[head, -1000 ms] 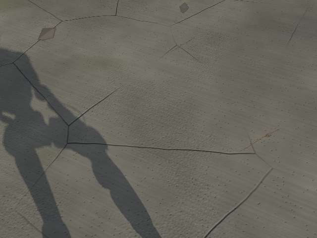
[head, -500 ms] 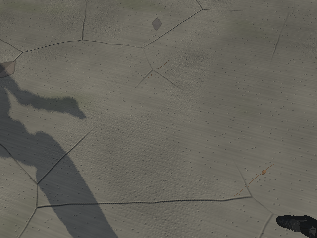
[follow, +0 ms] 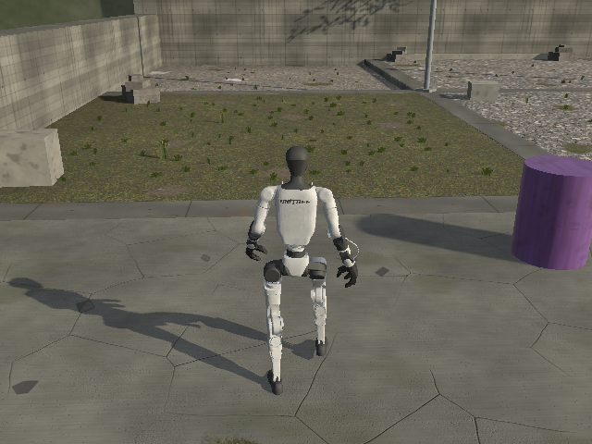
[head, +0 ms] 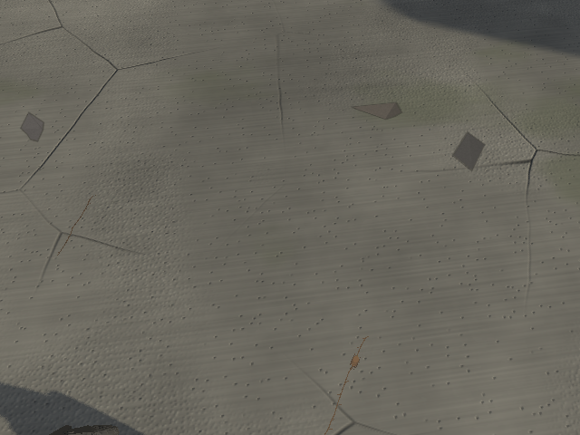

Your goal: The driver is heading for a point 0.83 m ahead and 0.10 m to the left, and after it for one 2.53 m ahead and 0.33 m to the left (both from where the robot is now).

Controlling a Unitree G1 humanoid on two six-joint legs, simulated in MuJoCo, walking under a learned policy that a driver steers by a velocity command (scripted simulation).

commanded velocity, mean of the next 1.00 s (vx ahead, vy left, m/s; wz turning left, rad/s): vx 0.50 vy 0.00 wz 0.05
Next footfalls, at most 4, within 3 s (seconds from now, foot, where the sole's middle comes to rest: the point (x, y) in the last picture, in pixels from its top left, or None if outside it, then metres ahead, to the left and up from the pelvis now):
0.12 right None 0.23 -0.13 -0.78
0.66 left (258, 386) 0.57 0.05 -0.78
1.14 right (322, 277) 0.85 -0.14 -0.78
1.60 left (222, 301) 0.80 0.13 -0.78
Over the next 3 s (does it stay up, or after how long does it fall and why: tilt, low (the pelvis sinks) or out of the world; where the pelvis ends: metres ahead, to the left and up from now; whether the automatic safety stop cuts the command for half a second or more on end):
stays up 0.83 -0.02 0.00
